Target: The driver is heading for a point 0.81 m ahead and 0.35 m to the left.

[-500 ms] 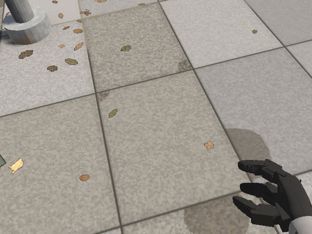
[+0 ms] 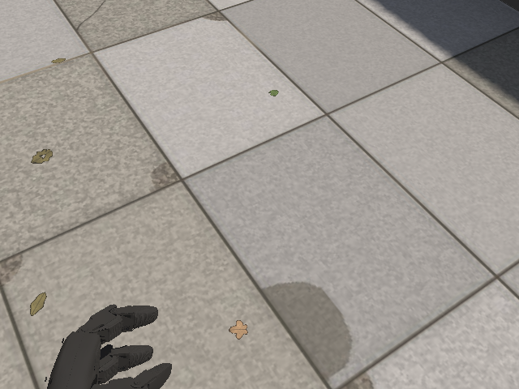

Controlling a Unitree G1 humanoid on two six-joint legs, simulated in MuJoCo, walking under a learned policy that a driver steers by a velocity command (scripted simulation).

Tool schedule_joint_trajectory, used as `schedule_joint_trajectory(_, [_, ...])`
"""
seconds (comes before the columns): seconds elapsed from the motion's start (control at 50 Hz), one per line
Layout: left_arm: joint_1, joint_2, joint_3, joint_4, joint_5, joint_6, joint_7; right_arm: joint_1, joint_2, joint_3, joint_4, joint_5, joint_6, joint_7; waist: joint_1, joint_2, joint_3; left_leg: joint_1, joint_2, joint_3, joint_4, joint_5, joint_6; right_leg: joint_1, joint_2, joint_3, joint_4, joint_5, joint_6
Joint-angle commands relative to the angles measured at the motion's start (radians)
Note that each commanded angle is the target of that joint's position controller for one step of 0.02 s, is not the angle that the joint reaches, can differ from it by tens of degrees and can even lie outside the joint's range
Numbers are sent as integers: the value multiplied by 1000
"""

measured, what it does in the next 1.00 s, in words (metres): walks ahead, turning left: right foot, then left foot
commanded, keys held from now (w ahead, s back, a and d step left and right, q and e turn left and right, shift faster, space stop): w+q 1.00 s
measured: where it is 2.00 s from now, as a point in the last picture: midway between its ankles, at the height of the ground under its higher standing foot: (96, 295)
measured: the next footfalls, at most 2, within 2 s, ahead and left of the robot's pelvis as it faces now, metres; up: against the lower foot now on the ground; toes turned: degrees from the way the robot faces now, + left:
right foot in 0.04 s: +0.19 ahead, -0.13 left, +0.00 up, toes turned +3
left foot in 0.54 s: +0.39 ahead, +0.20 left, +0.00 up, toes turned +22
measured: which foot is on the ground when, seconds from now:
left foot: down 0.00-0.04, up 0.06-0.52, down 0.54-1.00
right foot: up 0.00-0.02, down 0.04-0.56, up 0.58-1.00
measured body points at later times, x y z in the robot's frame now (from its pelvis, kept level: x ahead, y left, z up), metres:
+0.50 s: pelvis +0.25 +0.03 -0.01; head +0.28 +0.05 +0.44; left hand +0.20 +0.33 -0.13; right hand +0.53 -0.13 -0.08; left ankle +0.35 +0.19 -0.72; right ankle +0.15 -0.14 -0.74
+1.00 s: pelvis +0.50 +0.14 -0.01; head +0.52 +0.17 +0.44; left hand +0.58 +0.47 -0.07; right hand +0.70 -0.08 -0.11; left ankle +0.35 +0.18 -0.74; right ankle +0.70 +0.11 -0.72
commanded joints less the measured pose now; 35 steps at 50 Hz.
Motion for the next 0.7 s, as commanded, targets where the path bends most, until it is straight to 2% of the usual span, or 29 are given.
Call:
schedule_joint_trajectory(0.02, [73,164,74,-53,-1,-28,4,-38,-182,-43,-60,1,3,-11,147,150,-76,-43,221,-205,88,461,123,273,47,-36,-115,-34,-52])
schedule_joint_trajectory(0.04, [210,207,93,-31,15,-31,15,-54,-159,-35,-76,-6,-1,-11,215,139,-175,-145,168,-168,264,447,88,504,-25,14,-83,-3,-96])
schedule_joint_trajectory(0.06, [407,289,114,-14,31,-23,30,-75,-83,-10,-124,-37,-10,-14,287,-22,-345,-365,80,-92,597,113,43,806,-255,237,-33,89,-159])
schedule_joint_trajectory(0.08, [418,298,114,6,40,-8,22,60,-43,3,-140,0,-23,-11,218,-296,-456,-673,15,-85,853,-285,3,994,-415,629,-145,-125,-308])
schedule_joint_trajectory(0.1, [407,198,96,3,24,-1,23,9,-130,-22,-120,18,-17,-15,245,-162,-341,-777,65,-119,973,-230,-15,915,-377,605,-194,-262,-288])
schedule_joint_trajectory(0.12, [366,153,82,9,11,1,27,-76,-151,-33,-139,18,-10,-16,241,-95,-212,-810,97,-97,996,-133,-21,787,-339,440,-209,-247,-252])
schedule_joint_trajectory(0.14, [307,128,73,14,14,0,23,-113,-134,-33,-146,8,-2,-18,206,-29,-145,-766,129,-82,978,-57,-26,650,-291,340,-244,-180,-232])
schedule_joint_trajectory(0.16, [260,106,69,20,19,-1,18,-133,-121,-37,-157,-2,8,-16,173,-39,-84,-735,152,-82,942,-12,-31,542,-254,263,-287,-136,-226])
schedule_joint_trajectory(0.18, [230,100,70,29,26,-6,17,-123,-101,-37,-160,-1,21,-11,141,-69,-54,-685,173,-86,927,13,-35,460,-234,197,-328,-112,-216])
schedule_joint_trajectory(0.2, [214,100,73,39,27,-12,18,-118,-81,-35,-161,1,32,-9,125,-78,-38,-659,178,-81,917,28,-41,410,-227,148,-359,-80,-216])
schedule_joint_trajectory(0.24, [212,121,85,66,28,-24,22,-145,-70,-34,-175,-6,45,-9,113,-47,-14,-672,184,-86,882,73,-54,379,-231,66,-390,16,-222])
schedule_joint_trajectory(0.28, [226,147,96,92,29,-25,30,-190,-66,-31,-191,-13,48,-5,119,-25,-3,-695,190,-89,793,153,-61,396,-230,-6,-397,65,-218])
schedule_joint_trajectory(0.36, [254,199,110,122,21,-14,42,-324,-52,-19,-226,-10,38,25,166,-10,19,-638,177,-35,540,321,-39,423,-209,-133,-391,72,-182])
schedule_joint_trajectory(0.44, [298,250,128,148,-3,3,41,-432,-75,-22,-280,-5,41,46,199,-9,49,-627,161,17,397,250,5,532,-249,-174,-360,49,-152])
schedule_joint_trajectory(0.46, [306,261,133,154,-9,10,41,-443,-84,-26,-291,-7,43,49,199,-13,50,-617,148,36,377,201,21,562,-258,-184,-333,96,-144])
schedule_joint_trajectory(0.48, [303,275,137,157,-13,16,42,-435,-98,-33,-299,-10,45,50,186,-24,39,-577,123,65,359,150,41,583,-259,-203,-280,228,-132])
schedule_joint_trajectory(0.5, [299,289,141,158,-19,22,43,-393,-117,-46,-296,-13,48,49,155,-40,3,-495,81,101,341,106,64,594,-250,-229,-186,410,-117])
schedule_joint_trajectory(0.52, [291,289,139,158,-24,31,45,-272,-150,-69,-266,-13,50,46,81,-24,-66,-322,22,140,275,143,95,571,-216,-271,-8,545,-93])
schedule_joint_trajectory(0.54, [319,249,124,154,-14,30,48,-96,-219,-107,-217,-8,56,33,10,14,-161,-39,-13,114,260,191,133,428,-170,-296,239,497,-56])
schedule_joint_trajectory(0.56, [384,136,85,97,35,17,42,-38,-356,-136,-214,-1,55,14,58,290,-232,309,262,-364,218,184,279,-7,-46,-286,643,-220,20])
schedule_joint_trajectory(0.58, [343,136,69,65,21,-20,34,-32,-347,-121,-256,-2,37,21,47,312,-432,442,398,-836,1,-9,417,-195,81,-36,850,-567,32])
schedule_joint_trajectory(0.6, [234,219,91,46,-21,-40,25,-46,-269,-98,-250,-13,23,29,9,186,-339,398,378,-729,-36,-16,349,-298,27,29,880,-480,10])
schedule_joint_trajectory(0.62, [200,201,82,36,-24,-49,27,-84,-229,-87,-243,-12,15,27,36,156,-232,270,341,-599,-22,35,313,-304,-12,17,817,-400,-11])
schedule_joint_trajectory(0.64, [200,193,81,46,1,-50,37,-154,-194,-75,-251,-11,13,24,83,86,-157,118,300,-489,-15,146,280,-246,-51,16,733,-339,-12])
schedule_joint_trajectory(0.66, [212,205,90,52,20,-41,41,-206,-164,-64,-261,-19,11,21,124,94,-128,-1,267,-414,-28,249,264,-163,-76,22,665,-301,-10])
schedule_joint_trajectory(0.68, [224,205,92,55,24,-29,39,-233,-158,-60,-272,-26,11,18,149,107,-113,-72,246,-386,-50,291,261,-109,-80,22,634,-278,-5])
schedule_joint_trajectory(0.7, [232,193,91,60,28,-19,38,-243,-159,-61,-269,-26,8,14,159,103,-108,-108,234,-364,-65,335,267,-89,-75,13,599,-263,6])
